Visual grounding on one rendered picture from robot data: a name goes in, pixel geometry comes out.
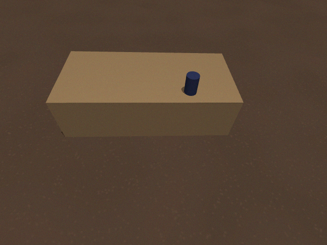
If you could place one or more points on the can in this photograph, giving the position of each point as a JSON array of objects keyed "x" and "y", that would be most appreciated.
[{"x": 191, "y": 83}]

